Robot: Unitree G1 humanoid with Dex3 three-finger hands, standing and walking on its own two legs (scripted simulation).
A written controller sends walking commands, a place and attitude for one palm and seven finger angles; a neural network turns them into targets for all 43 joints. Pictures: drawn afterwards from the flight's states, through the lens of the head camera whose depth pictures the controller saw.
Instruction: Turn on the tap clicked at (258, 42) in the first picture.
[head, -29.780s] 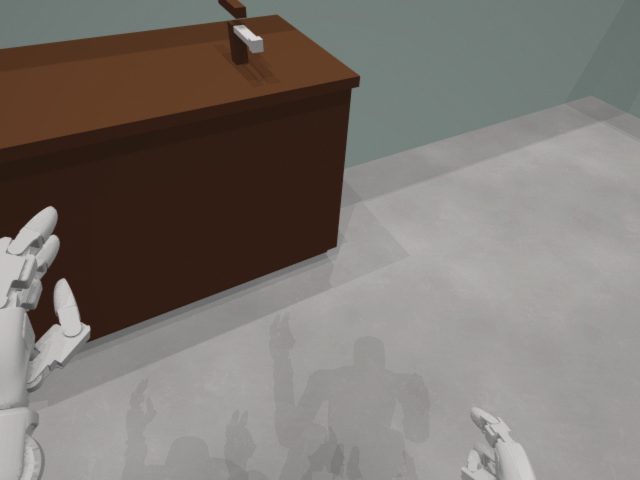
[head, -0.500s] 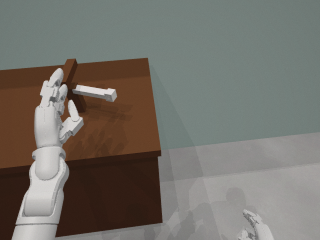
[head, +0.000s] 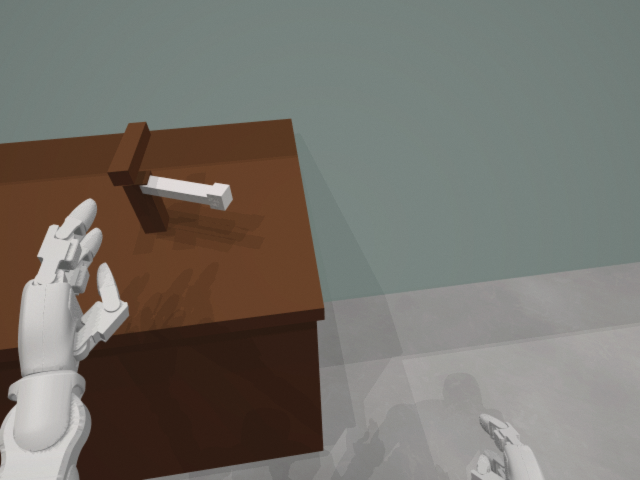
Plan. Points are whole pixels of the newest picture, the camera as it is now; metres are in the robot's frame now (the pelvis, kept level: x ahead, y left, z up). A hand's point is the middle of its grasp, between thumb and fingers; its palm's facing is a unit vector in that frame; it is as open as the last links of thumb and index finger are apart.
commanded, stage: draw the hand back beside the body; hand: left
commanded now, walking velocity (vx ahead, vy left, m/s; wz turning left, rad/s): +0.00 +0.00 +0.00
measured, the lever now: (220, 196) +0.46 +0.21 +0.11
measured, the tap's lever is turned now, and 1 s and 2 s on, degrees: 67 67 67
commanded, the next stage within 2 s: step back with the hand held close in 0.42 s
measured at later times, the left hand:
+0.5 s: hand (125, 312) +0.22 +0.23 +0.15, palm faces +0.43 -0.84 -0.34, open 7.4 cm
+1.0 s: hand (86, 366) +0.17 +0.24 +0.15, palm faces +0.38 -0.81 -0.45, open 7.4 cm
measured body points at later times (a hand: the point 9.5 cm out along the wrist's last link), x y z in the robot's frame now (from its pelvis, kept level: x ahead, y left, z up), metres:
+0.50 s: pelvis +0.02 -0.01 +0.00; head +0.01 -0.03 +0.45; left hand +0.20 +0.27 +0.17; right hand +0.21 -0.22 -0.09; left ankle +0.01 +0.12 -0.75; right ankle +0.03 -0.12 -0.75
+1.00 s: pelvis -0.04 +0.00 -0.01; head -0.03 -0.01 +0.43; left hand +0.14 +0.28 +0.17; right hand +0.15 -0.24 -0.10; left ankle +0.01 +0.12 -0.75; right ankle +0.03 -0.12 -0.75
